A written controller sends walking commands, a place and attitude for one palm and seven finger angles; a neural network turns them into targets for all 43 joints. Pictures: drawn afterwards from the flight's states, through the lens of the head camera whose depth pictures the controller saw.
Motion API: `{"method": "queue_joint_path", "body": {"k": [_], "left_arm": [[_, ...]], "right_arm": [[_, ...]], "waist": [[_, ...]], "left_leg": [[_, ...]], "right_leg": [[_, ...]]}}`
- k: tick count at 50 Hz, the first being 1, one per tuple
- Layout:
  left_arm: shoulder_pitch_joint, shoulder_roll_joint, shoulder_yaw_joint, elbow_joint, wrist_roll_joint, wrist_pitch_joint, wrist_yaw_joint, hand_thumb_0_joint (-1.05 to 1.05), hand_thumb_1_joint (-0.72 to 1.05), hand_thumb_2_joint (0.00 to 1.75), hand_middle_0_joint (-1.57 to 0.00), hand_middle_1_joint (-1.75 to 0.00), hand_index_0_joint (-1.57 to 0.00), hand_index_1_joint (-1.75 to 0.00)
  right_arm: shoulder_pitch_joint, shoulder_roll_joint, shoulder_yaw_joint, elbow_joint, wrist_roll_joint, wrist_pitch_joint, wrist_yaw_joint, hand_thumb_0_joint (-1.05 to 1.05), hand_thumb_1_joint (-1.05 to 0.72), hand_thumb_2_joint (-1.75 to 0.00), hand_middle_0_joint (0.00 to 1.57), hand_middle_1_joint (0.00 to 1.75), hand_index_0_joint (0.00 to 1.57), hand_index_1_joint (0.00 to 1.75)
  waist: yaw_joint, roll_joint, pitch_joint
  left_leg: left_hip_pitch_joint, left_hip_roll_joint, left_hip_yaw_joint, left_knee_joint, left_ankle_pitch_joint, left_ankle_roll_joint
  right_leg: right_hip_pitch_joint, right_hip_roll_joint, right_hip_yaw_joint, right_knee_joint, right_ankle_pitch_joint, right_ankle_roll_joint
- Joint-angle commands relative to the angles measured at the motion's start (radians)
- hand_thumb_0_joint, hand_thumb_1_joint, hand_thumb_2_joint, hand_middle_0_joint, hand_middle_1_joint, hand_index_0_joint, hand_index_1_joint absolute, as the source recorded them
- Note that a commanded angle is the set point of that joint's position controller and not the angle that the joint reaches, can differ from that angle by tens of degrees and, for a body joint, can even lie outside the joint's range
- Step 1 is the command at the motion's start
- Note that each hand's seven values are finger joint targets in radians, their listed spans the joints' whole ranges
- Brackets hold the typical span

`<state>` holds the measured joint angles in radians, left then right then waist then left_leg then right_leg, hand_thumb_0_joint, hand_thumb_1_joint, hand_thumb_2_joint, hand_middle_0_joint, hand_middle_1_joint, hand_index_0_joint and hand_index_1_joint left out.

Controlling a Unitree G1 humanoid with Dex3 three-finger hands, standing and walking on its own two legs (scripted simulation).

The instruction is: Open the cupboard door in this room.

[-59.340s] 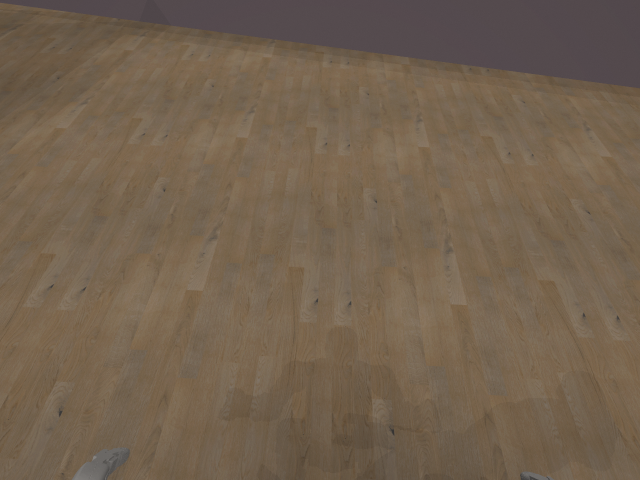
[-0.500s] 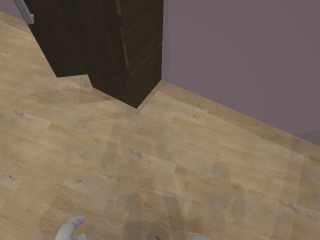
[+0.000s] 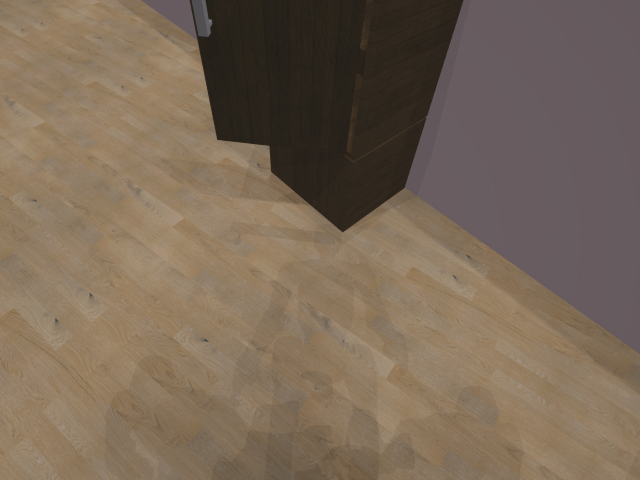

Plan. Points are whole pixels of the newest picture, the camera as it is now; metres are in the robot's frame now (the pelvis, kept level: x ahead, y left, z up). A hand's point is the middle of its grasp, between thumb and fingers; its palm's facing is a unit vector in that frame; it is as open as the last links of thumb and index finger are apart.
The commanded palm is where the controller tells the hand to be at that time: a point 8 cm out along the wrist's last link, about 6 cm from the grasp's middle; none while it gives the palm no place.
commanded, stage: take the last steps up to it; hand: left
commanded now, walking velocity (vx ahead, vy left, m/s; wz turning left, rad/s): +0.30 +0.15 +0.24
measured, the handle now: (202, 3) +1.06 +0.38 +0.07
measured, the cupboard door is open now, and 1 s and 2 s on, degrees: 41 41 41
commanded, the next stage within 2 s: come to a stop and stand still in 1.36 s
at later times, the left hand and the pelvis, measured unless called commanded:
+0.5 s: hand (198, 394) +0.24 +0.20 -0.14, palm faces -0.01 -0.98 -0.21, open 7.4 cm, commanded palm none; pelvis +0.12 +0.02 +0.01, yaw +2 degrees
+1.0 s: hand (181, 420) +0.20 +0.22 -0.15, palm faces +0.24 -0.95 -0.21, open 7.3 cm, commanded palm none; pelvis +0.30 +0.06 +0.02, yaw +7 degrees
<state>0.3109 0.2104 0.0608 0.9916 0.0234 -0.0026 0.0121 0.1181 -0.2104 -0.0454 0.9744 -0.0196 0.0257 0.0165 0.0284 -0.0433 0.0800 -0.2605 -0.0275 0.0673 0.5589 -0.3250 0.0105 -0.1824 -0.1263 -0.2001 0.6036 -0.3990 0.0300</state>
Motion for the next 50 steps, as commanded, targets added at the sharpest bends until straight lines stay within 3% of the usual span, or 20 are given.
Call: {"method": "queue_joint_path", "body": {"k": [1,2,5,8,15,22,24,25,26,27,28,29,31,32,33,35,39,44,48,50], "left_arm": [[-0.179,0.091,0.015,-0.151,-0.001,-0.006,-0.011,0.0,0.9,0.9,-0.2,-0.3,-0.2,-0.3],[-0.201,0.092,0.017,-0.143,0.007,-0.003,-0.012,0.0,0.9,0.9,-0.2,-0.3,-0.2,-0.3],[-0.136,0.085,0.018,-0.083,0.008,-0.002,-0.029,0.0,0.9,0.9,-0.2,-0.3,-0.2,-0.3],[-0.093,0.077,0.015,-0.057,0.007,-0.002,-0.033,0.0,0.9,0.9,-0.2,-0.3,-0.2,-0.3],[-0.218,0.052,0.004,-0.092,0.003,-0.007,-0.03,0.0,0.9,0.9,-0.2,-0.3,-0.2,-0.3],[-0.329,0.024,-0.009,-0.135,0.001,-0.024,-0.028,0.0,0.9,0.9,-0.2,-0.3,-0.2,-0.3],[-0.291,0.026,-0.006,-0.131,0.0,-0.03,-0.026,0.0,0.9,0.9,-0.2,-0.3,-0.2,-0.3],[-0.219,0.034,-0.001,-0.11,0.0,-0.035,-0.025,0.0,0.9,0.9,-0.2,-0.3,-0.2,-0.3],[-0.086,0.058,0.009,-0.07,-0.001,-0.045,-0.021,0.0,0.9,0.9,-0.2,-0.3,-0.2,-0.3],[0.079,0.12,0.031,-0.026,0.003,-0.056,-0.012,0.0,0.9,0.9,-0.2,-0.3,-0.2,-0.3],[0.212,0.218,0.056,0.008,0.006,-0.055,0.002,0.0,0.9,0.9,-0.2,-0.3,-0.2,-0.3],[0.186,0.22,0.056,0.011,-0.013,-0.051,0.003,0.0,0.9,0.9,-0.2,-0.3,-0.2,-0.3],[0.02,0.103,0.03,-0.016,-0.015,-0.057,0.009,0.0,0.9,0.9,-0.2,-0.3,-0.2,-0.3],[-0.023,0.057,0.012,-0.019,-0.014,-0.061,0.007,0.0,0.9,0.9,-0.2,-0.3,-0.2,-0.3],[-0.039,0.028,0.006,-0.015,-0.013,-0.066,0.005,0.0,0.9,0.9,-0.2,-0.3,-0.2,-0.3],[-0.016,0.009,-0.002,-0.002,-0.011,-0.08,0.001,0.0,0.9,0.9,-0.2,-0.3,-0.2,-0.3],[0.058,0.015,0.006,0.039,-0.007,-0.098,0.001,0.0,0.9,0.9,-0.2,-0.3,-0.2,-0.3],[0.098,0.059,0.002,0.075,-0.001,-0.098,-0.001,0.0,0.9,0.9,-0.2,-0.3,-0.2,-0.3],[0.129,0.094,0.005,0.102,0.006,-0.087,0.003,0.0,0.9,0.9,-0.2,-0.3,-0.2,-0.3],[0.117,0.114,0.012,0.102,0.007,-0.08,0.005,0.0,0.9,0.9,-0.2,-0.3,-0.2,-0.3]], "right_arm": [[0.291,-0.252,-0.053,0.013,-0.012,-0.017,-0.029,0.0,-0.9,-0.9,0.2,0.3,0.2,0.3],[0.256,-0.203,-0.038,0.001,-0.011,-0.024,-0.033,0.0,-0.9,-0.9,0.2,0.3,0.2,0.3],[0.164,-0.141,-0.015,-0.032,-0.005,-0.051,-0.04,0.0,-0.9,-0.9,0.2,0.3,0.2,0.3],[0.195,-0.131,-0.009,-0.017,0.003,-0.071,-0.039,0.0,-0.9,-0.9,0.2,0.3,0.2,0.3],[0.312,-0.095,0.001,0.044,0.003,-0.08,-0.039,0.0,-0.9,-0.9,0.2,0.3,0.2,0.3],[0.416,-0.075,0.01,0.11,-0.008,-0.084,-0.044,0.0,-0.9,-0.9,0.2,0.3,0.2,0.3],[0.411,-0.075,0.012,0.12,-0.008,-0.083,-0.045,0.0,-0.9,-0.9,0.2,0.3,0.2,0.3],[0.401,-0.079,0.011,0.126,-0.004,-0.084,-0.046,0.0,-0.9,-0.9,0.2,0.3,0.2,0.3],[0.382,-0.089,0.008,0.125,0.004,-0.087,-0.046,0.0,-0.9,-0.9,0.2,0.3,0.2,0.3],[0.372,-0.082,0.003,0.112,0.018,-0.094,-0.041,0.0,-0.9,-0.9,0.2,0.3,0.2,0.3],[0.414,-0.048,0.004,0.081,0.027,-0.098,-0.039,0.0,-0.9,-0.9,0.2,0.3,0.2,0.3],[0.378,-0.084,-0.006,0.083,0.011,-0.088,-0.038,0.0,-0.9,-0.9,0.2,0.3,0.2,0.3],[0.251,-0.04,-0.012,0.078,0.005,-0.068,-0.028,0.0,-0.9,-0.9,0.2,0.3,0.2,0.3],[0.259,0.003,-0.006,0.083,0.0,-0.051,-0.022,0.0,-0.9,-0.9,0.2,0.3,0.2,0.3],[0.29,0.031,-0.003,0.097,-0.003,-0.039,-0.015,0.0,-0.9,-0.9,0.2,0.3,0.2,0.3],[0.324,0.042,-0.002,0.109,-0.006,-0.026,-0.008,0.0,-0.9,-0.9,0.2,0.3,0.2,0.3],[0.243,0.049,-0.012,0.081,-0.008,-0.022,0.001,0.0,-0.9,-0.9,0.2,0.3,0.2,0.3],[0.073,0.023,-0.009,0.012,-0.004,-0.03,0.021,0.0,-0.9,-0.9,0.2,0.3,0.2,0.3],[-0.036,0.009,-0.002,-0.029,-0.002,-0.046,0.031,0.0,-0.9,-0.9,0.2,0.3,0.2,0.3],[-0.019,-0.004,-0.003,-0.03,0.0,-0.056,0.029,0.0,-0.9,-0.9,0.2,0.3,0.2,0.3]], "waist": [[-0.147,0.26,-0.09],[-0.128,0.246,-0.054],[-0.053,0.153,0.004],[-0.03,0.124,-0.022],[-0.056,0.104,0.019],[-0.082,0.111,0.04],[-0.058,0.106,0.021],[-0.02,0.087,-0.012],[0.042,0.054,-0.079],[0.104,-0.03,-0.187],[0.121,-0.244,-0.307],[0.093,-0.131,-0.25],[0.04,-0.026,-0.004],[-0.003,-0.029,0.033],[-0.024,-0.071,0.028],[-0.043,-0.095,0.005],[-0.03,-0.049,-0.038],[0.0,-0.113,0.002],[0.023,-0.138,0.027],[0.004,-0.156,0.013]], "left_leg": [[0.323,0.415,-0.505,-0.304,0.067,0.273],[0.256,0.356,-0.474,-0.326,-0.001,0.254],[0.149,0.276,-0.36,-0.366,0.032,0.197],[0.18,0.224,-0.271,-0.373,0.181,0.183],[0.232,0.232,-0.257,-0.4,0.259,0.212],[0.274,0.234,-0.239,-0.331,0.487,0.209],[0.249,0.218,-0.211,-0.272,0.604,0.189],[0.226,0.191,-0.182,-0.196,0.703,0.164],[0.166,0.157,-0.154,-0.049,0.743,0.127],[-0.025,0.102,-0.114,0.16,0.613,0.084],[-0.293,-0.065,-0.048,0.478,-0.09,0.022],[-0.344,-0.01,-0.114,0.679,-0.238,0.021],[-0.37,0.082,-0.151,0.707,-0.057,0.012],[-0.326,0.103,-0.141,0.675,0.006,0.001],[-0.29,0.108,-0.121,0.647,0.052,-0.006],[-0.274,0.114,-0.082,0.577,0.11,-0.029],[-0.337,0.127,-0.043,0.462,0.175,-0.057],[-0.366,0.12,-0.002,0.264,0.198,-0.059],[-0.289,0.087,0.031,0.102,0.142,-0.034],[-0.193,0.061,0.041,0.031,0.094,-0.011]], "right_leg": [[-0.51,0.032,0.125,0.517,-0.26,-0.011],[-0.524,0.008,0.161,0.553,-0.181,-0.017],[-0.479,-0.003,0.181,0.585,0.012,-0.015],[-0.467,0.008,0.158,0.552,0.105,-0.002],[-0.502,0.003,0.145,0.351,0.171,0.007],[-0.413,0.048,0.114,0.157,0.129,-0.028],[-0.291,0.079,0.095,0.066,0.111,-0.047],[-0.17,0.105,0.077,0.004,0.142,-0.058],[0.037,0.105,0.087,-0.085,0.217,-0.07],[0.344,-0.025,0.239,-0.117,0.247,-0.124],[0.597,-0.356,0.688,-0.222,0.346,-0.25],[0.47,-0.431,0.741,-0.304,0.343,-0.288],[0.127,-0.328,0.546,-0.375,0.248,-0.213],[0.007,-0.27,0.414,-0.395,0.254,-0.17],[-0.035,-0.222,0.315,-0.412,0.269,-0.143],[-0.037,-0.18,0.207,-0.428,0.369,-0.117],[0.07,-0.171,0.154,-0.405,0.584,-0.128],[0.13,-0.178,0.132,-0.401,0.594,-0.138],[0.152,-0.208,0.144,-0.364,0.595,-0.135],[0.148,-0.217,0.131,-0.303,0.649,-0.127]]}}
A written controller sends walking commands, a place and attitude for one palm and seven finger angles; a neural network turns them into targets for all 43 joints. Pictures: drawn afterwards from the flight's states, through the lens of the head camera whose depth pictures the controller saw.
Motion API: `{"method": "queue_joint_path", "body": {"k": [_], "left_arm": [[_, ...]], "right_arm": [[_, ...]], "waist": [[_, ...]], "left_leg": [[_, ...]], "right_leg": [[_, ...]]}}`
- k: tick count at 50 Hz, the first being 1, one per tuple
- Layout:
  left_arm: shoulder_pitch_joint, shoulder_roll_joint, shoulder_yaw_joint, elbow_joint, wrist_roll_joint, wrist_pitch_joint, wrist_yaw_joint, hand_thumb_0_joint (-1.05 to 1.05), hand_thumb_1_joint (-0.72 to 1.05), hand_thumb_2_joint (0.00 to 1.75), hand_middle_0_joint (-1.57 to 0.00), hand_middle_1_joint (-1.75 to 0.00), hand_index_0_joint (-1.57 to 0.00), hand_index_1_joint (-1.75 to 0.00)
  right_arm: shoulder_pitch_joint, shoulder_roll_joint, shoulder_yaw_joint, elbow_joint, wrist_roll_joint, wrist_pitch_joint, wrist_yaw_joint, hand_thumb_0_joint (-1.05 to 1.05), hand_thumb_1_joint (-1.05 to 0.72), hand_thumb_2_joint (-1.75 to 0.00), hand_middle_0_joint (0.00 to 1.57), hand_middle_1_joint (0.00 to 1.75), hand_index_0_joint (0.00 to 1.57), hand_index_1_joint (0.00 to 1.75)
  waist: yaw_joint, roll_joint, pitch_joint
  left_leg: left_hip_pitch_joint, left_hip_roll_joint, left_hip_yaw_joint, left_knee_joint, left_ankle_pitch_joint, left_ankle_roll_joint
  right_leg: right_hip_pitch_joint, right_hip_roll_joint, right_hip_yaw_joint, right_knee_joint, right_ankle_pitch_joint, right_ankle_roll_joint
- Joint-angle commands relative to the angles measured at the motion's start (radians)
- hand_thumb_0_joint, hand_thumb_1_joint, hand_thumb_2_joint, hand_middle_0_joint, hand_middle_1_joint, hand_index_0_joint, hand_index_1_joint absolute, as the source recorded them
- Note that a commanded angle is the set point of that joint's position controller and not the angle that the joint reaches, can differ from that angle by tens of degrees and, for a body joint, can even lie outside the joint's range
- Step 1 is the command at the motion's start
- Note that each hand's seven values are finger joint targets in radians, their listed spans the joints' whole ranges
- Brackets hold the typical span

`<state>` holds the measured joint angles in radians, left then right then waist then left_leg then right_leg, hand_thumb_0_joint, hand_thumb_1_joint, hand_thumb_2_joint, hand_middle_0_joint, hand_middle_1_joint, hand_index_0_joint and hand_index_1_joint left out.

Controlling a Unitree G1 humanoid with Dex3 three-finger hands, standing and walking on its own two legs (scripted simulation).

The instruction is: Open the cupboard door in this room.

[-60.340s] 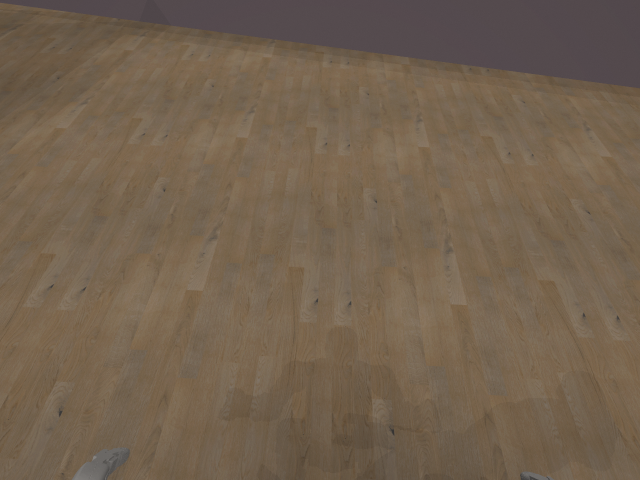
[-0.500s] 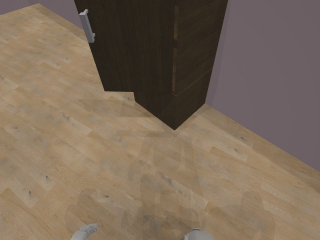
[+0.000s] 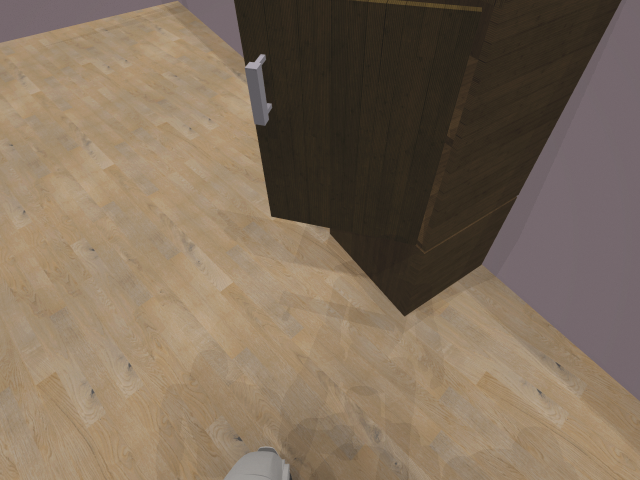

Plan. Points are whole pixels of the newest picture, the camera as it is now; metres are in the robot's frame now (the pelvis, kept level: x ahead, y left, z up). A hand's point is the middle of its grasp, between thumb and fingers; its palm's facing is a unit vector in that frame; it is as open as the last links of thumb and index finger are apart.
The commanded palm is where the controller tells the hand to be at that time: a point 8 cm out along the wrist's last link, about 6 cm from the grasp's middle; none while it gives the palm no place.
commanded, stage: take the last steps up to it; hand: left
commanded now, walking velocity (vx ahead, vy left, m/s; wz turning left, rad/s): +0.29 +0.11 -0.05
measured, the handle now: (261, 89) +0.79 +0.22 +0.06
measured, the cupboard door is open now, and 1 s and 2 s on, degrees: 41 41 41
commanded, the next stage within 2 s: come to a stop and stand still in 0.36 s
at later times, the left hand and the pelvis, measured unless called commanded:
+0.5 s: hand (197, 363) +0.30 +0.25 -0.16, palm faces -0.06 -0.97 -0.23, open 7.3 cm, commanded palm none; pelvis +0.17 +0.07 -0.01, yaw -4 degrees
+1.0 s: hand (176, 381) +0.27 +0.29 -0.18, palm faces -0.03 -0.97 -0.23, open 7.3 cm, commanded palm none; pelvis +0.20 +0.09 -0.01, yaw -5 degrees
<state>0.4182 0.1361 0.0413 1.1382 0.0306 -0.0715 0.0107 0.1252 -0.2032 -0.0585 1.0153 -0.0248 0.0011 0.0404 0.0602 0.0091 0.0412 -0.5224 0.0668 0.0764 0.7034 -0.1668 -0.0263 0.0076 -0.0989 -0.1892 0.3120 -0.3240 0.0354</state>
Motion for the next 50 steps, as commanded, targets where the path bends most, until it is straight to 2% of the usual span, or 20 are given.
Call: {"method": "queue_joint_path", "body": {"k": [1,2,3,4,5,6,9,12,23,26,27,28,29,33,36,38,40,42,45,50], "left_arm": [[-0.001,0.193,0.033,-0.043,-0.003,-0.007,0.007,0.0,0.9,0.9,-0.2,-0.3,-0.2,-0.3],[-0.015,0.188,0.033,-0.045,-0.005,-0.003,0.006,0.0,0.9,0.9,-0.2,-0.3,-0.2,-0.3],[0.005,0.153,0.025,-0.056,-0.008,-0.001,0.001,0.0,0.9,0.9,-0.2,-0.3,-0.2,-0.3],[0.046,0.093,0.016,-0.074,-0.021,0.001,-0.006,0.0,0.9,0.9,-0.2,-0.3,-0.2,-0.3],[-0.019,0.096,0.011,-0.108,-0.017,0.006,0.002,0.0,0.9,0.9,-0.2,-0.3,-0.2,-0.3],[-0.072,0.095,0.015,-0.125,-0.016,0.006,0.006,0.0,0.9,0.9,-0.2,-0.3,-0.2,-0.3],[-0.087,0.072,0.018,-0.098,-0.005,0.031,-0.007,0.0,0.9,0.9,-0.2,-0.3,-0.2,-0.3],[-0.059,0.04,0.016,-0.096,-0.007,0.05,-0.009,0.0,0.9,0.9,-0.2,-0.3,-0.2,-0.3],[-0.262,0.068,0.007,-0.194,-0.006,0.057,-0.012,0.0,0.9,0.9,-0.2,-0.3,-0.2,-0.3],[-0.153,0.093,0.002,-0.155,-0.01,0.048,0.002,0.0,0.9,0.9,-0.2,-0.3,-0.2,-0.3],[-0.081,0.148,0.011,-0.132,-0.012,0.039,0.012,0.0,0.9,0.9,-0.2,-0.3,-0.2,-0.3],[-0.051,0.209,0.016,-0.115,-0.016,0.035,0.02,0.0,0.9,0.9,-0.2,-0.3,-0.2,-0.3],[-0.069,0.228,0.007,-0.113,-0.023,0.037,0.023,0.0,0.9,0.9,-0.2,-0.3,-0.2,-0.3],[-0.226,0.187,0.01,-0.161,-0.015,0.056,0.044,0.0,0.9,0.9,-0.2,-0.3,-0.2,-0.3],[-0.231,0.197,0.024,-0.156,-0.017,0.063,0.039,0.0,0.9,0.9,-0.2,-0.3,-0.2,-0.3],[-0.252,0.185,0.025,-0.155,-0.021,0.072,0.035,0.0,0.9,0.9,-0.2,-0.3,-0.2,-0.3],[-0.242,0.115,0.024,-0.188,-0.028,0.091,0.025,0.0,0.9,0.9,-0.2,-0.3,-0.2,-0.3],[-0.249,0.103,0.024,-0.187,-0.021,0.11,0.026,0.0,0.9,0.9,-0.2,-0.3,-0.2,-0.3],[-0.231,0.091,0.021,-0.177,-0.017,0.119,0.019,0.0,0.9,0.9,-0.2,-0.3,-0.2,-0.3],[-0.158,0.114,0.017,-0.152,-0.018,0.095,0.013,0.0,0.9,0.9,-0.2,-0.3,-0.2,-0.3]], "right_arm": [[0.03,-0.026,0.007,-0.055,0.003,-0.037,-0.001,0.0,-0.9,-0.9,0.2,0.3,0.2,0.3],[0.144,-0.056,0.001,-0.02,-0.002,-0.043,-0.01,0.0,-0.9,-0.9,0.2,0.3,0.2,0.3],[0.282,-0.14,-0.018,0.016,-0.009,-0.049,-0.021,0.0,-0.9,-0.9,0.2,0.3,0.2,0.3],[0.381,-0.24,-0.045,0.032,-0.019,-0.054,-0.037,0.0,-0.9,-0.9,0.2,0.3,0.2,0.3],[0.413,-0.255,-0.042,0.031,-0.006,-0.041,-0.053,0.0,-0.9,-0.9,0.2,0.3,0.2,0.3],[0.34,-0.227,-0.03,0.012,-0.005,-0.039,-0.055,0.0,-0.9,-0.9,0.2,0.3,0.2,0.3],[0.184,-0.098,0.006,-0.034,-0.002,-0.061,-0.066,0.0,-0.9,-0.9,0.2,0.3,0.2,0.3],[0.199,-0.069,0.018,-0.014,0.0,-0.077,-0.071,0.0,-0.9,-0.9,0.2,0.3,0.2,0.3],[0.27,-0.074,0.025,0.041,-0.011,-0.059,-0.069,0.0,-0.9,-0.9,0.2,0.3,0.2,0.3],[0.256,-0.06,0.041,0.058,0.003,-0.053,-0.08,0.0,-0.9,-0.9,0.2,0.3,0.2,0.3],[0.262,-0.047,0.039,0.05,0.013,-0.05,-0.082,0.0,-0.9,-0.9,0.2,0.3,0.2,0.3],[0.283,-0.045,0.037,0.043,0.025,-0.035,-0.077,0.0,-0.9,-0.9,0.2,0.3,0.2,0.3],[0.299,-0.032,0.036,0.052,0.03,-0.018,-0.079,0.0,-0.9,-0.9,0.2,0.3,0.2,0.3],[0.281,0.007,0.029,0.068,0.033,0.022,-0.08,0.0,-0.9,-0.9,0.2,0.3,0.2,0.3],[0.292,0.013,0.021,0.078,0.026,0.029,-0.074,0.0,-0.9,-0.9,0.2,0.3,0.2,0.3],[0.316,0.014,0.016,0.086,0.019,0.026,-0.072,0.0,-0.9,-0.9,0.2,0.3,0.2,0.3],[0.273,-0.062,0.0,0.045,0.003,0.016,-0.077,0.0,-0.9,-0.9,0.2,0.3,0.2,0.3],[0.176,-0.091,-0.006,0.004,-0.002,0.016,-0.083,0.0,-0.9,-0.9,0.2,0.3,0.2,0.3],[0.136,-0.083,0.0,-0.014,-0.007,0.004,-0.095,0.0,-0.9,-0.9,0.2,0.3,0.2,0.3],[0.147,-0.13,-0.016,-0.007,0.005,0.002,-0.094,0.0,-0.9,-0.9,0.2,0.3,0.2,0.3]], "waist": [[-0.06,-0.189,0.026],[-0.116,-0.154,-0.019],[-0.163,0.015,-0.124],[-0.177,0.279,-0.235],[-0.191,0.254,-0.25],[-0.16,0.14,-0.159],[-0.084,0.087,-0.02],[-0.046,0.051,-0.012],[-0.063,0.041,0.031],[-0.008,-0.033,-0.032],[0.004,-0.104,-0.099],[-0.009,-0.16,-0.124],[-0.031,-0.139,-0.127],[-0.067,-0.159,-0.14],[-0.076,-0.122,-0.137],[-0.091,-0.111,-0.122],[-0.066,0.155,-0.082],[-0.055,0.178,-0.016],[-0.052,0.156,0.04],[-0.06,0.093,-0.101]], "left_leg": [[0.186,-0.065,0.059,-0.171,-0.054,0.037],[0.36,-0.081,0.065,-0.235,-0.022,0.048],[0.581,0.011,-0.011,-0.231,0.018,0.071],[0.783,0.265,-0.363,-0.272,0.138,0.173],[0.776,0.325,-0.433,-0.353,0.221,0.231],[0.63,0.334,-0.369,-0.382,0.14,0.257],[0.383,0.249,-0.22,-0.456,0.13,0.198],[0.363,0.22,-0.134,-0.486,0.29,0.207],[0.414,0.196,-0.065,-0.423,0.423,0.199],[0.36,0.127,-0.011,-0.232,0.546,0.1],[0.247,0.055,0.009,-0.134,0.381,0.042],[0.172,-0.027,0.031,-0.039,0.004,-0.003],[0.201,-0.049,0.002,0.046,-0.387,-0.02],[0.216,-0.026,-0.05,0.049,-0.385,-0.009],[0.256,-0.048,-0.017,-0.087,-0.223,-0.025],[0.344,-0.032,-0.016,-0.241,-0.043,-0.018],[0.306,0.16,-0.216,-0.337,0.266,0.076],[0.185,0.231,-0.236,-0.401,0.253,0.163],[0.198,0.227,-0.226,-0.4,0.302,0.19],[0.428,0.182,-0.181,-0.269,0.476,0.15]], "right_leg": [[-0.078,-0.224,0.095,0.06,0.612,-0.118],[-0.148,-0.19,0.063,0.203,0.606,-0.098],[-0.269,-0.123,0.029,0.426,0.392,-0.075],[-0.518,0.027,-0.011,0.714,-0.195,-0.036],[-0.602,0.043,0.104,0.916,-0.284,-0.058],[-0.626,0.006,0.143,0.999,-0.243,-0.078],[-0.601,-0.052,0.183,0.982,-0.044,-0.057],[-0.573,-0.038,0.171,0.879,-0.005,-0.043],[-0.425,0.027,0.111,0.391,0.062,-0.068],[-0.155,0.04,0.132,0.174,0.336,-0.066],[0.013,-0.059,0.28,0.188,0.732,-0.112],[0.059,-0.228,0.402,0.177,1.038,-0.217],[0.001,-0.325,0.4,0.126,1.115,-0.303],[-0.078,-0.226,0.3,0.12,0.978,-0.258],[-0.108,-0.182,0.268,0.155,0.859,-0.2],[-0.196,-0.141,0.25,0.192,0.62,-0.15],[-0.294,-0.001,0.141,0.277,0.235,-0.046],[-0.265,0.068,0.132,0.419,-0.105,-0.029],[-0.334,0.061,0.183,0.509,-0.156,-0.037],[-0.262,0.07,0.159,0.205,0.064,-0.035]]}}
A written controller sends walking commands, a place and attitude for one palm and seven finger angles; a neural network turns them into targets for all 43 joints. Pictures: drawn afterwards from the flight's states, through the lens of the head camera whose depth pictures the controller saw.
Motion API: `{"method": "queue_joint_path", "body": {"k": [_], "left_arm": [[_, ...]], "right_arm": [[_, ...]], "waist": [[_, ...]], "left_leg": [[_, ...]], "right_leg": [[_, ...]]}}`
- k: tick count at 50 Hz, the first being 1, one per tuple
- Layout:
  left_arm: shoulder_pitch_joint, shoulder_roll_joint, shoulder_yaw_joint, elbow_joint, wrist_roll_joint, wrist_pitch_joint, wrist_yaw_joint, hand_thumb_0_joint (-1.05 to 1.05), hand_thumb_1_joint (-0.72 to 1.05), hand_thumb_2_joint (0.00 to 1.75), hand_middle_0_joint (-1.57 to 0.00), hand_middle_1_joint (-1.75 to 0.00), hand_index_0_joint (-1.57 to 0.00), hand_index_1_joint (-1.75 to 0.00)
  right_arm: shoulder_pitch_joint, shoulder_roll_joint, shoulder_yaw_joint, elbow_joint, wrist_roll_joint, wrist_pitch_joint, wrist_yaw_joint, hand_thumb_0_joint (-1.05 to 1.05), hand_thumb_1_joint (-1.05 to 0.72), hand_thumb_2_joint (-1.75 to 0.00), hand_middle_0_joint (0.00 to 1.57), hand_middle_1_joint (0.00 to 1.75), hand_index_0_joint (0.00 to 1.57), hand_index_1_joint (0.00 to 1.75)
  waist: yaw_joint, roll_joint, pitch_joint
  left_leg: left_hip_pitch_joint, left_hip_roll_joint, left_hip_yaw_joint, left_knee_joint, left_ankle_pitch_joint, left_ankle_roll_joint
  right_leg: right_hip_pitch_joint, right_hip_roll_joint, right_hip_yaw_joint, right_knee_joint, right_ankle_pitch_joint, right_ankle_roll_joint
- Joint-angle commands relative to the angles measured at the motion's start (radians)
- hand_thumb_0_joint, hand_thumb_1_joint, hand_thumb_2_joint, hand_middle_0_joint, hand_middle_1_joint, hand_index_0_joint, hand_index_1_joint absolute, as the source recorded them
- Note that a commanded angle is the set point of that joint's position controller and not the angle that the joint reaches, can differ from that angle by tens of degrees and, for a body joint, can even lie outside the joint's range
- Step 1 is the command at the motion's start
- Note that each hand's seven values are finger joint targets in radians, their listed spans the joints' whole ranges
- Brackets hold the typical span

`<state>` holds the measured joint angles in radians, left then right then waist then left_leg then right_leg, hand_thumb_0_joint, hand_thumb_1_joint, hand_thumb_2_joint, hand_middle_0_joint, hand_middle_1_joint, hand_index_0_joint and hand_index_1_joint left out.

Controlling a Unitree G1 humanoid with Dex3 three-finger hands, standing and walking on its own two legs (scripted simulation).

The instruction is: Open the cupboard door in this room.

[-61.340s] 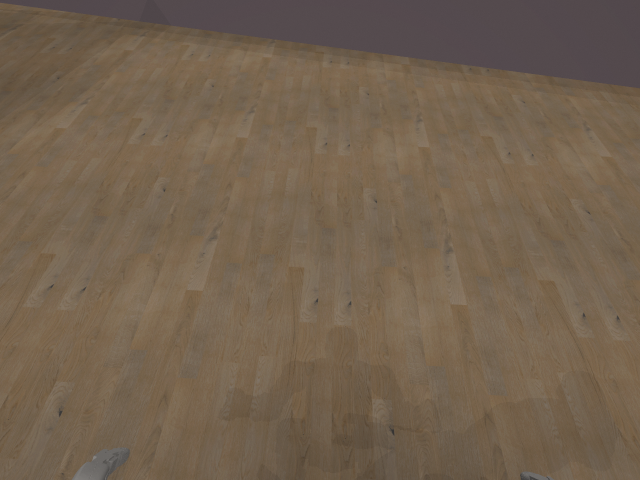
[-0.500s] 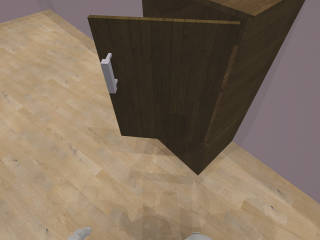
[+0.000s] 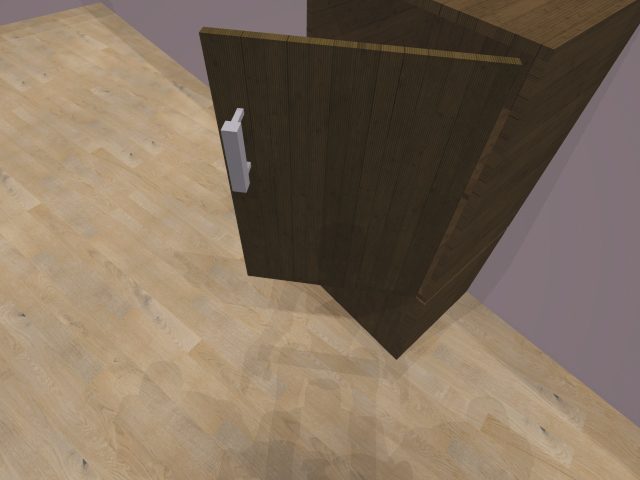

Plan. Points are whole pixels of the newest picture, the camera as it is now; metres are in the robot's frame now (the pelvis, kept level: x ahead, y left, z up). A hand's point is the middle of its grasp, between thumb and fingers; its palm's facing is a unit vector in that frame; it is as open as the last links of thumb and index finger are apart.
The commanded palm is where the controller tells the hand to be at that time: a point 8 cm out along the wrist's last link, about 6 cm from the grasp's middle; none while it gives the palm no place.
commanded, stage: come to a stop and stand still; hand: left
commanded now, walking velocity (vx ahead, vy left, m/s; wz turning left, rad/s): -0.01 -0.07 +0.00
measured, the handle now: (240, 150) +0.57 +0.18 +0.07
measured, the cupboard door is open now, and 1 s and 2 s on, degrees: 41 41 41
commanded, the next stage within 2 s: look again from close up in 0.38 s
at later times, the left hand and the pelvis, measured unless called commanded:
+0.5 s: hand out of the picture +0.00 +0.15 -0.17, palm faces +0.01 -0.98 -0.20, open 7.3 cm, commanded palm none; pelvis -0.01 -0.02 +0.01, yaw +0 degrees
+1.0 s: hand out of the picture +0.01 +0.18 -0.17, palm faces -0.01 -0.97 -0.23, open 7.4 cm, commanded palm none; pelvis -0.01 +0.00 +0.00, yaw -1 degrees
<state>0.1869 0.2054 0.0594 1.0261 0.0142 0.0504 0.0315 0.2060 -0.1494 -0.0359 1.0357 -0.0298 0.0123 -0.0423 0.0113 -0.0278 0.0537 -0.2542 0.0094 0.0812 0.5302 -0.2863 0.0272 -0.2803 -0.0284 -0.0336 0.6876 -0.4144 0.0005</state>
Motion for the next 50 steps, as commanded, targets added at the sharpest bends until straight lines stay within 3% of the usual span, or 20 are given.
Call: {"method": "queue_joint_path", "body": {"k": [1,3,4,6,8,12,15,21,23,24,25,26,27,28,30,32,33,38,42,50], "left_arm": [[0.089,0.059,0.0,-0.035,0.001,-0.032,-0.006,0.0,0.9,0.9,-0.2,-0.3,-0.2,-0.3],[0.079,0.089,-0.001,-0.037,0.005,-0.039,-0.002,0.0,0.9,0.9,-0.2,-0.3,-0.2,-0.3],[0.067,0.099,-0.006,-0.04,0.006,-0.038,-0.003,0.0,0.9,0.9,-0.2,-0.3,-0.2,-0.3],[0.063,0.091,-0.01,-0.029,0.002,-0.05,-0.001,0.0,0.9,0.9,-0.2,-0.3,-0.2,-0.3],[0.056,0.08,-0.02,-0.018,-0.002,-0.055,0.0,0.0,0.9,0.9,-0.2,-0.3,-0.2,-0.3],[0.07,0.072,-0.026,0.005,-0.005,-0.054,-0.001,0.0,0.9,0.9,-0.2,-0.3,-0.2,-0.3],[0.081,0.064,-0.03,0.024,-0.007,-0.057,-0.001,0.0,0.9,0.9,-0.2,-0.3,-0.2,-0.3],[0.103,0.049,-0.033,0.053,-0.011,-0.063,0.0,0.0,0.9,0.9,-0.2,-0.3,-0.2,-0.3],[0.11,0.041,-0.033,0.06,-0.011,-0.065,0.002,0.0,0.9,0.9,-0.2,-0.3,-0.2,-0.3],[0.204,0.057,-0.042,0.08,0.013,-0.092,0.047,0.0,0.9,0.9,-0.2,-0.3,-0.2,-0.3],[0.14,0.11,-0.037,0.027,0.001,-0.101,0.038,0.0,0.9,0.9,-0.2,-0.3,-0.2,-0.3],[0.099,0.096,-0.04,0.011,-0.002,-0.099,0.028,0.0,0.9,0.9,-0.2,-0.3,-0.2,-0.3],[0.103,0.081,-0.043,0.01,-0.002,-0.101,0.026,0.0,0.9,0.9,-0.2,-0.3,-0.2,-0.3],[0.109,0.064,-0.044,0.007,0.0,-0.104,0.024,0.0,0.9,0.9,-0.2,-0.3,-0.2,-0.3],[0.135,0.048,-0.048,0.015,-0.003,-0.097,0.021,0.0,0.9,0.9,-0.2,-0.3,-0.2,-0.3],[0.135,0.037,-0.052,0.018,-0.003,-0.09,0.019,0.0,0.9,0.9,-0.2,-0.3,-0.2,-0.3],[0.134,0.035,-0.052,0.02,-0.002,-0.09,0.018,0.0,0.9,0.9,-0.2,-0.3,-0.2,-0.3],[0.134,0.045,-0.053,0.019,-0.001,-0.082,0.015,0.0,0.9,0.9,-0.2,-0.3,-0.2,-0.3],[0.131,0.054,-0.051,0.017,-0.002,-0.079,0.015,0.0,0.9,0.9,-0.2,-0.3,-0.2,-0.3],[0.131,0.082,-0.046,0.021,-0.001,-0.079,0.011,0.0,0.9,0.9,-0.2,-0.3,-0.2,-0.3]], "right_arm": [[0.071,-0.185,-0.041,-0.029,0.015,-0.009,-0.01,0.0,-0.9,-0.9,0.2,0.3,0.2,0.3],[0.067,-0.147,-0.038,-0.033,0.022,-0.005,-0.005,0.0,-0.9,-0.9,0.2,0.3,0.2,0.3],[0.065,-0.135,-0.034,-0.03,0.023,-0.003,0.001,0.0,-0.9,-0.9,0.2,0.3,0.2,0.3],[0.058,-0.123,-0.024,-0.022,0.02,0.0,0.002,0.0,-0.9,-0.9,0.2,0.3,0.2,0.3],[0.054,-0.107,-0.017,-0.01,0.02,0.0,0.007,0.0,-0.9,-0.9,0.2,0.3,0.2,0.3],[0.04,-0.114,-0.006,0.02,0.016,-0.002,0.013,0.0,-0.9,-0.9,0.2,0.3,0.2,0.3],[0.055,-0.104,0.002,0.046,0.014,-0.003,0.014,0.0,-0.9,-0.9,0.2,0.3,0.2,0.3],[0.095,-0.088,0.011,0.081,0.013,-0.012,0.01,0.0,-0.9,-0.9,0.2,0.3,0.2,0.3],[0.11,-0.08,0.013,0.087,0.014,-0.016,0.007,0.0,-0.9,-0.9,0.2,0.3,0.2,0.3],[0.022,-0.12,0.009,0.014,0.022,-0.039,0.015,0.0,-0.9,-0.9,0.2,0.3,0.2,0.3],[0.103,-0.063,0.018,-0.007,0.02,-0.029,0.025,0.0,-0.9,-0.9,0.2,0.3,0.2,0.3],[0.121,-0.064,0.016,0.008,0.016,-0.029,0.025,0.0,-0.9,-0.9,0.2,0.3,0.2,0.3],[0.147,-0.069,0.019,0.012,0.013,-0.034,0.028,0.0,-0.9,-0.9,0.2,0.3,0.2,0.3],[0.164,-0.065,0.024,0.009,0.008,-0.044,0.028,0.0,-0.9,-0.9,0.2,0.3,0.2,0.3],[0.164,-0.083,0.025,-0.001,0.012,-0.048,0.022,0.0,-0.9,-0.9,0.2,0.3,0.2,0.3],[0.169,-0.093,0.027,-0.007,0.013,-0.048,0.019,0.0,-0.9,-0.9,0.2,0.3,0.2,0.3],[0.158,-0.086,0.03,-0.004,0.012,-0.052,0.018,0.0,-0.9,-0.9,0.2,0.3,0.2,0.3],[0.146,-0.091,0.032,0.005,0.012,-0.049,0.018,0.0,-0.9,-0.9,0.2,0.3,0.2,0.3],[0.142,-0.101,0.032,0.016,0.014,-0.048,0.019,0.0,-0.9,-0.9,0.2,0.3,0.2,0.3],[0.105,-0.12,0.03,0.029,0.015,-0.052,0.016,0.0,-0.9,-0.9,0.2,0.3,0.2,0.3]], "waist": [[-0.015,0.101,-0.137],[-0.034,0.03,-0.117],[-0.042,0.01,-0.109],[-0.046,-0.101,-0.134],[-0.048,-0.09,-0.105],[-0.033,-0.002,0.001],[-0.028,0.021,0.039],[-0.019,0.045,0.025],[-0.016,0.022,0.009],[0.016,0.059,0.024],[-0.052,0.065,-0.067],[-0.051,0.113,-0.041],[-0.055,0.107,-0.057],[-0.043,0.126,-0.068],[-0.031,0.063,-0.088],[-0.028,0.003,-0.056],[-0.021,0.038,-0.027],[-0.015,0.008,0.037],[-0.014,-0.021,0.026],[-0.008,0.02,-0.017]], "left_leg": [[0.169,0.211,-0.168,-0.065,0.557,0.071],[0.098,0.142,-0.105,-0.048,0.337,0.015],[0.095,0.113,-0.081,-0.05,0.243,-0.003],[0.133,0.089,-0.051,-0.035,0.215,-0.02],[0.149,0.087,-0.056,-0.074,0.174,-0.023],[0.115,0.1,-0.084,-0.136,0.124,-0.019],[0.092,0.094,-0.085,-0.16,0.09,-0.023],[0.091,0.095,-0.085,-0.18,0.116,-0.026],[0.096,0.1,-0.088,-0.182,0.136,-0.022],[0.034,0.11,-0.044,0.05,0.246,-0.04],[0.024,0.076,-0.063,0.012,0.017,-0.031],[0.036,0.073,-0.068,-0.033,0.026,-0.027],[0.034,0.085,-0.08,-0.048,0.097,-0.022],[0.038,0.099,-0.089,-0.056,0.184,-0.013],[0.04,0.109,-0.101,-0.062,0.231,0.001],[0.027,0.109,-0.106,-0.084,0.199,0.006],[0.019,0.106,-0.105,-0.094,0.221,0.009],[0.012,0.098,-0.103,-0.13,0.162,0.012],[0.034,0.098,-0.1,-0.145,0.153,0.014],[0.079,0.1,-0.087,-0.14,0.208,0.012]], "right_leg": [[0.057,-0.012,0.024,-0.233,0.294,-0.007],[0.08,-0.087,0.1,-0.256,0.475,-0.041],[0.057,-0.117,0.116,-0.264,0.454,-0.056],[0.06,-0.124,0.13,-0.285,0.501,-0.067],[0.035,-0.115,0.119,-0.316,0.421,-0.059],[-0.004,-0.086,0.118,-0.362,0.229,-0.042],[0.002,-0.083,0.123,-0.394,0.162,-0.043],[0.053,-0.079,0.111,-0.395,0.198,-0.044],[0.079,-0.076,0.099,-0.393,0.226,-0.044],[0.058,-0.135,0.154,-0.339,0.713,-0.01],[0.097,-0.174,0.17,-0.332,0.515,-0.06],[0.052,-0.144,0.147,-0.321,0.338,-0.08],[0.045,-0.101,0.122,-0.3,0.26,-0.08],[0.067,-0.084,0.089,-0.27,0.317,-0.074],[0.091,-0.063,0.076,-0.241,0.312,-0.062],[0.078,-0.057,0.074,-0.241,0.27,-0.057],[0.071,-0.058,0.075,-0.242,0.287,-0.057],[0.036,-0.055,0.08,-0.256,0.224,-0.046],[0.036,-0.058,0.084,-0.263,0.212,-0.042],[0.06,-0.068,0.092,-0.269,0.289,-0.039]]}}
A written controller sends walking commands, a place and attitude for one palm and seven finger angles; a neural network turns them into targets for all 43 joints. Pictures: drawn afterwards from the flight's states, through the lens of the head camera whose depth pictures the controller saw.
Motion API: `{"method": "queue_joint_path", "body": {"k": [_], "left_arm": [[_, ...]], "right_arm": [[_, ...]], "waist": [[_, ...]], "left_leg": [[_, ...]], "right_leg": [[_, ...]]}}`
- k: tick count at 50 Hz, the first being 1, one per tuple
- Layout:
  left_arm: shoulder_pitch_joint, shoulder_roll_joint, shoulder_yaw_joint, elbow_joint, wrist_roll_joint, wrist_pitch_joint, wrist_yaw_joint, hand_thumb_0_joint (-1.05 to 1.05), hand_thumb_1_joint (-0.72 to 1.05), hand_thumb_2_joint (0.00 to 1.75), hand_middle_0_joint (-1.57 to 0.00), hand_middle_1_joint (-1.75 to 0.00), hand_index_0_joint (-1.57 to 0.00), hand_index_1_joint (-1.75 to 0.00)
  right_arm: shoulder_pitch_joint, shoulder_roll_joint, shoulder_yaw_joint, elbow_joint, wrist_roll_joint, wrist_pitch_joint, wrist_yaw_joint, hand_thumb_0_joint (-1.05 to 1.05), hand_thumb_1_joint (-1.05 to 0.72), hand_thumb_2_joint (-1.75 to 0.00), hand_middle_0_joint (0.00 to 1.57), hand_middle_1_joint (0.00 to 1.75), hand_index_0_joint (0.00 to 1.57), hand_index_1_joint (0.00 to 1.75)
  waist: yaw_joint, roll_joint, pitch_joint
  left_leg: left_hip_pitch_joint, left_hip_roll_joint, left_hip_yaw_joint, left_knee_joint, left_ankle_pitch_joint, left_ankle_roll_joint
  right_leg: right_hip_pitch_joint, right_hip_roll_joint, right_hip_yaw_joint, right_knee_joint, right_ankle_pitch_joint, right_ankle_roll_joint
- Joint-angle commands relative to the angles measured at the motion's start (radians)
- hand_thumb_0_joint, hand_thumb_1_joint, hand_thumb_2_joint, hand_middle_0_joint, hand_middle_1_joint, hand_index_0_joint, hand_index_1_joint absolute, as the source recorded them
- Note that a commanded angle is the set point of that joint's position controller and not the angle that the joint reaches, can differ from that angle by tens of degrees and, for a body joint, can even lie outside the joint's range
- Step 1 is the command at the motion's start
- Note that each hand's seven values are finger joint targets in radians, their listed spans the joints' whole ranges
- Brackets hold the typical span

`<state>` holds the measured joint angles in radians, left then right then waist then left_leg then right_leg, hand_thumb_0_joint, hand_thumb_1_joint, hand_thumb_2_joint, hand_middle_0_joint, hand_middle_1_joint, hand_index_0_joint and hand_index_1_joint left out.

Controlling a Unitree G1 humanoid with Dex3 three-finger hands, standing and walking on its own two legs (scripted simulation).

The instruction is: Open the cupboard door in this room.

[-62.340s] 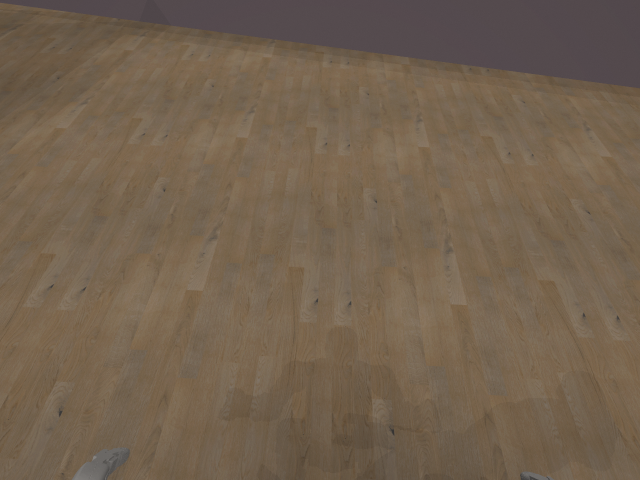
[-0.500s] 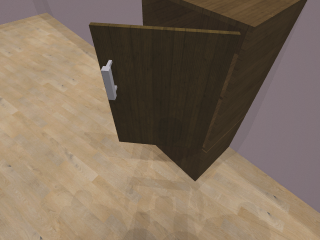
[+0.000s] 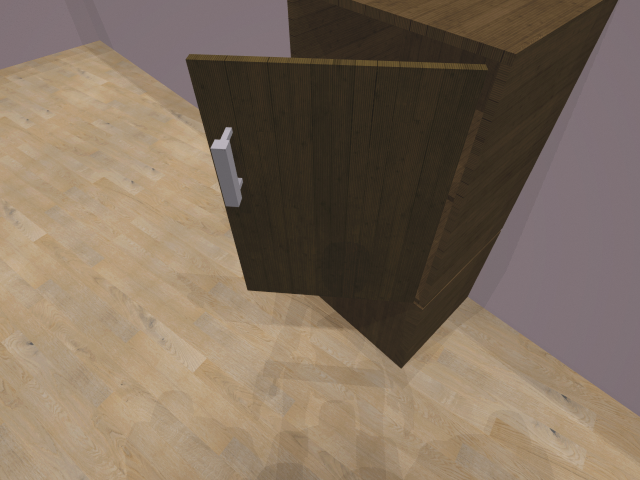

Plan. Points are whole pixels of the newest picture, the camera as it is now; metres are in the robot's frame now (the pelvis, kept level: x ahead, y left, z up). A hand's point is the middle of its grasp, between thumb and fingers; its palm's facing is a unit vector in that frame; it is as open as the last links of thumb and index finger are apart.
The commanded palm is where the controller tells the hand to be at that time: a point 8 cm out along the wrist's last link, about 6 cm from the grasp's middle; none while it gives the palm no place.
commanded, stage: raise the hand with hooked fingers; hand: left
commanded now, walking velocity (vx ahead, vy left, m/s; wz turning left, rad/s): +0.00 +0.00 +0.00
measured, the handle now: (230, 167) +0.58 +0.19 +0.06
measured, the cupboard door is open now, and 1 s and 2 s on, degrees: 41 41 41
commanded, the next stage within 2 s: none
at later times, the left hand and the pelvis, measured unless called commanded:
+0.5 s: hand (175, 473) +0.14 +0.18 -0.05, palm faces -0.05 -1.00 -0.01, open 8.5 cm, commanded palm +0.12 +0.25 -0.03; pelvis -0.04 -0.02 -0.06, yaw +3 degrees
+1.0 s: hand (106, 421) +0.18 +0.25 +0.02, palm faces +0.06 -1.00 -0.06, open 11.5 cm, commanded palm +0.15 +0.29 +0.02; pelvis -0.05 +0.01 -0.05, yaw +2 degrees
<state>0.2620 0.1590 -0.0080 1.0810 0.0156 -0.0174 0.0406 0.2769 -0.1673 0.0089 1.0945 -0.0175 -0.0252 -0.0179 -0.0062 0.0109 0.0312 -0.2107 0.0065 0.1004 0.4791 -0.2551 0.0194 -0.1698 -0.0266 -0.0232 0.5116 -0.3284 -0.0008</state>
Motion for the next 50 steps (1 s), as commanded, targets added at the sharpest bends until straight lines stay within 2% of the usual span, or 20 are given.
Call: {"method": "queue_joint_path", "body": {"k": [1,4,5,6,7,8,9,10,12,16,18,21,23,27,30,33,37,40,43,50], "left_arm": [[0.053,0.13,0.02,-0.032,-0.002,-0.01,0.0,0.0,0.9,0.9,-0.2,-0.3,-0.2,-0.3],[0.052,0.136,0.021,-0.03,0.0,-0.01,-0.001,0.0,0.9,0.9,-0.2,-0.3,-0.2,-0.3],[0.14,0.121,0.021,0.0,0.01,-0.022,0.037,0.0,0.9,0.9,-0.2,-0.3,-0.2,-0.3],[-0.601,0.389,0.193,-1.556,-0.195,-0.236,0.025,0.0,0.88,0.89,-0.2,-0.32,-0.2,-0.32],[-0.123,0.293,0.164,-1.295,-0.118,-0.183,0.049,0.0,0.85,0.88,-0.2,-0.33,-0.2,-0.33],[-0.085,0.226,0.126,-1.212,-0.138,-0.135,0.095,0.0,0.83,0.87,-0.21,-0.34,-0.21,-0.34],[0.211,-0.035,-0.014,-0.982,-0.157,-0.041,0.078,0.0,0.81,0.86,-0.21,-0.36,-0.21,-0.36],[0.005,0.028,0.03,-1.183,-0.199,-0.074,0.055,0.0,0.78,0.85,-0.21,-0.37,-0.21,-0.37],[0.049,0.087,0.112,-1.095,-0.186,-0.173,0.006,0.0,0.74,0.83,-0.21,-0.4,-0.21,-0.4],[0.341,0.051,0.187,-0.808,-0.238,-0.4,-0.216,0.0,0.64,0.79,-0.22,-0.47,-0.22,-0.47],[0.356,0.113,0.238,-0.775,-0.256,-0.499,-0.358,0.0,0.6,0.77,-0.22,-0.5,-0.22,-0.5],[0.238,0.228,0.313,-0.889,-0.29,-0.555,-0.513,0.0,0.53,0.74,-0.23,-0.54,-0.23,-0.54],[0.132,0.282,0.373,-1.038,-0.345,-0.548,-0.527,0.0,0.48,0.72,-0.23,-0.57,-0.23,-0.57],[-0.114,0.262,0.35,-1.361,-0.399,-0.612,-0.468,0.0,0.39,0.68,-0.24,-0.63,-0.24,-0.63],[-0.178,0.218,0.25,-1.352,-0.367,-0.618,-0.453,0.0,0.32,0.65,-0.24,-0.68,-0.24,-0.68],[-0.19,0.244,0.221,-1.224,-0.351,-0.54,-0.497,0.0,0.25,0.62,-0.25,-0.72,-0.25,-0.72],[-0.063,0.346,0.321,-1.091,-0.338,-0.332,-0.546,0.0,0.15,0.58,-0.25,-0.78,-0.25,-0.78],[0.01,0.398,0.458,-1.118,-0.403,-0.244,-0.531,0.0,0.08,0.55,-0.26,-0.82,-0.26,-0.82],[0.0,0.377,0.505,-1.182,-0.455,-0.276,-0.471,0.0,0.01,0.52,-0.26,-0.87,-0.26,-0.87],[-0.135,0.303,0.34,-1.127,-0.37,-0.372,-0.467,0.0,-0.15,0.45,-0.27,-0.98,-0.27,-0.98]], "right_arm": [[0.028,-0.107,-0.017,-0.031,0.003,-0.013,-0.009,0.0,-0.9,-0.9,0.2,0.3,0.2,0.3],[0.014,-0.11,-0.019,-0.027,0.004,-0.012,-0.009,0.0,-0.9,-0.9,0.2,0.3,0.2,0.3],[-0.059,-0.127,-0.025,-0.094,0.015,-0.01,-0.004,0.0,-0.9,-0.9,0.2,0.3,0.2,0.3],[-0.014,-0.282,-0.059,-0.418,0.062,-0.16,-0.043,0.0,-0.9,-0.9,0.2,0.3,0.2,0.3],[-0.095,-0.18,-0.021,-0.368,0.051,-0.254,-0.078,0.0,-0.9,-0.9,0.2,0.3,0.2,0.3],[-0.095,-0.18,-0.034,-0.307,0.056,-0.279,-0.083,0.0,-0.9,-0.9,0.2,0.3,0.2,0.3],[-0.067,-0.135,-0.036,-0.302,0.071,-0.275,-0.07,0.0,-0.9,-0.9,0.2,0.3,0.2,0.3],[-0.086,-0.188,-0.047,-0.385,0.075,-0.28,-0.064,0.0,-0.9,-0.9,0.2,0.3,0.2,0.3],[-0.089,-0.204,-0.069,-0.423,0.044,-0.291,-0.067,0.0,-0.9,-0.9,0.2,0.3,0.2,0.3],[-0.143,-0.2,-0.097,-0.522,0.028,-0.265,-0.025,0.0,-0.9,-0.9,0.2,0.3,0.2,0.3],[-0.162,-0.216,-0.113,-0.594,0.037,-0.262,0.002,0.0,-0.9,-0.9,0.2,0.3,0.2,0.3],[-0.175,-0.224,-0.113,-0.681,0.052,-0.265,0.01,0.0,-0.9,-0.9,0.2,0.3,0.2,0.3],[-0.155,-0.219,-0.108,-0.717,0.051,-0.262,-0.001,0.0,-0.9,-0.9,0.2,0.3,0.2,0.3],[-0.108,-0.193,-0.086,-0.705,0.046,-0.272,-0.032,0.0,-0.9,-0.9,0.2,0.3,0.2,0.3],[-0.079,-0.204,-0.07,-0.652,0.043,-0.286,-0.05,0.0,-0.9,-0.9,0.2,0.3,0.2,0.3],[-0.082,-0.232,-0.058,-0.637,0.058,-0.295,-0.066,0.0,-0.9,-0.9,0.2,0.3,0.2,0.3],[-0.094,-0.238,-0.057,-0.674,0.074,-0.274,-0.072,0.0,-0.9,-0.9,0.2,0.3,0.2,0.3],[-0.121,-0.217,-0.053,-0.718,0.073,-0.253,-0.07,0.0,-0.9,-0.9,0.2,0.3,0.2,0.3],[-0.119,-0.195,-0.043,-0.723,0.064,-0.257,-0.065,0.0,-0.9,-0.9,0.2,0.3,0.2,0.3],[-0.045,-0.239,-0.048,-0.676,0.066,-0.285,-0.053,0.0,-0.9,-0.9,0.2,0.3,0.2,0.3]], "waist": [[0.008,-0.016,0.014],[0.008,-0.013,0.022],[0.036,-0.101,0.046],[-0.086,0.104,-0.486],[0.026,0.282,-0.46],[-0.001,0.267,-0.374],[-0.024,0.149,-0.215],[-0.034,0.106,-0.093],[-0.054,-0.059,-0.03],[0.046,-0.31,-0.033],[0.077,-0.18,-0.1],[0.069,-0.043,-0.267],[0.066,0.018,-0.349],[-0.002,0.161,-0.403],[-0.063,0.141,-0.306],[-0.079,0.102,-0.23],[-0.01,0.034,-0.297],[0.057,-0.014,-0.393],[0.075,-0.002,-0.366],[-0.027,0.037,-0.231]], "left_leg": [[0.036,0.104,-0.105,-0.092,0.165,0.018],[0.035,0.104,-0.102,-0.093,0.161,0.018],[-0.035,0.125,-0.079,0.125,0.26,-0.012],[0.239,0.004,-0.098,-0.011,0.375,0.011],[0.351,0.051,-0.09,-0.036,0.544,0.019],[0.231,0.048,-0.09,-0.022,0.454,-0.017],[0.154,0.06,-0.101,-0.033,0.381,-0.005],[0.062,0.045,-0.124,-0.022,0.273,-0.009],[-0.054,0.015,-0.117,0.052,0.138,-0.003],[-0.34,-0.015,-0.092,0.218,0.037,-0.024],[-0.38,-0.033,-0.074,0.292,0.056,-0.032],[-0.418,-0.041,-0.053,0.395,0.052,-0.018],[-0.418,-0.037,-0.056,0.429,0.034,-0.009],[-0.345,-0.004,-0.096,0.476,0.015,0.008],[-0.38,0.016,-0.13,0.5,-0.037,0.017],[-0.431,0.018,-0.149,0.487,-0.109,0.02],[-0.432,0.007,-0.136,0.417,-0.084,0.019],[-0.391,0.001,-0.127,0.378,0.002,0.013],[-0.364,0.003,-0.135,0.341,0.032,0.003],[-0.334,0.011,-0.145,0.303,-0.097,0.006]], "right_leg": [[-0.059,-0.071,0.082,-0.098,0.194,-0.037],[-0.058,-0.073,0.085,-0.109,0.204,-0.037],[-0.062,-0.135,0.144,-0.132,0.601,-0.009],[0.024,-0.035,0.028,-0.016,0.54,-0.034],[-0.028,0.01,-0.001,0.04,0.326,-0.044],[-0.073,0.007,-0.045,0.034,0.172,-0.033],[-0.146,0.008,-0.062,0.013,0.145,-0.018],[-0.156,0.004,-0.071,-0.004,0.172,-0.015],[-0.269,0.021,-0.088,-0.006,0.11,-0.012],[-0.401,0.033,-0.078,0.163,0.051,-0.014],[-0.381,0.021,-0.042,0.24,0.113,-0.034],[-0.387,0.006,0.017,0.309,0.132,-0.032],[-0.393,0.008,0.053,0.319,0.079,-0.022],[-0.477,0.029,0.061,0.326,0.015,-0.02],[-0.584,0.047,0.042,0.343,-0.043,-0.027],[-0.608,0.057,0.042,0.315,-0.123,-0.023],[-0.48,0.032,0.057,0.243,-0.143,-0.012],[-0.358,0.027,0.032,0.247,-0.05,-0.008],[-0.343,0.048,-0.011,0.258,-0.004,-0.016],[-0.498,0.057,-0.036,0.247,-0.101,-0.014]]}}
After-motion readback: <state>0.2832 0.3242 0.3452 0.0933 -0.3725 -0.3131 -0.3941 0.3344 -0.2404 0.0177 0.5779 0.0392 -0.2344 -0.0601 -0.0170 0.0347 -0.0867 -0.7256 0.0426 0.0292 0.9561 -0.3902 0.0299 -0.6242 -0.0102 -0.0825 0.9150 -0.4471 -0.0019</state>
